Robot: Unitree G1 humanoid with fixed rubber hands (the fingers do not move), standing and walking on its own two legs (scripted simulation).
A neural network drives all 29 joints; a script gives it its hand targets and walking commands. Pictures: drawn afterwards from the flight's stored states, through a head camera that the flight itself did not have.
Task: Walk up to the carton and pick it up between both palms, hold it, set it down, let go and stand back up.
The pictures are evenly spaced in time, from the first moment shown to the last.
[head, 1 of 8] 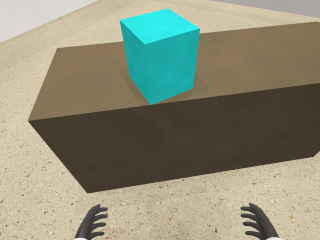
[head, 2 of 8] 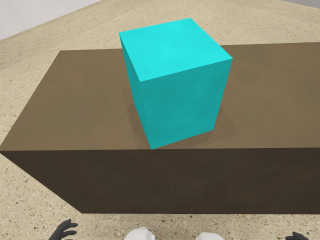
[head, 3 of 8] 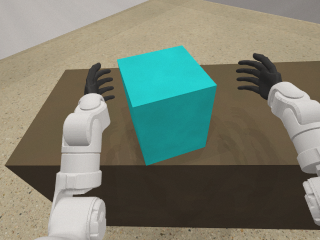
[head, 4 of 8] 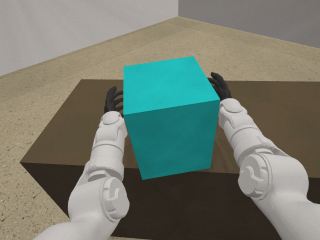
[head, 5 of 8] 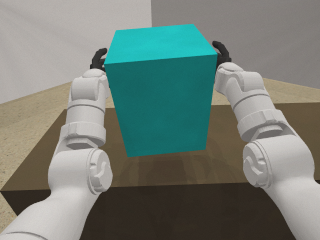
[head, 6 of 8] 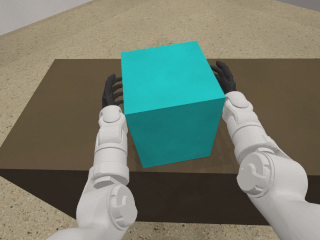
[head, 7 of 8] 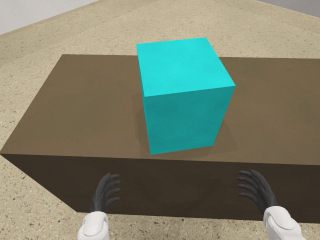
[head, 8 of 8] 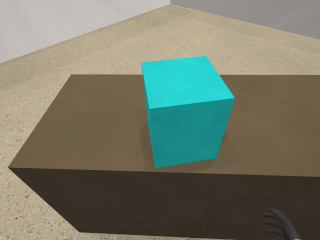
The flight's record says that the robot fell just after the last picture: no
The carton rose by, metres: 0.21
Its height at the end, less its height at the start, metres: +0.00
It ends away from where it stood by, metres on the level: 0.03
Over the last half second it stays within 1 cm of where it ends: yes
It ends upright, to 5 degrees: yes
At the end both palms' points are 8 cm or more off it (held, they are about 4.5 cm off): yes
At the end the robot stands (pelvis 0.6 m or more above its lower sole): yes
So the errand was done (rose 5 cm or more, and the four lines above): yes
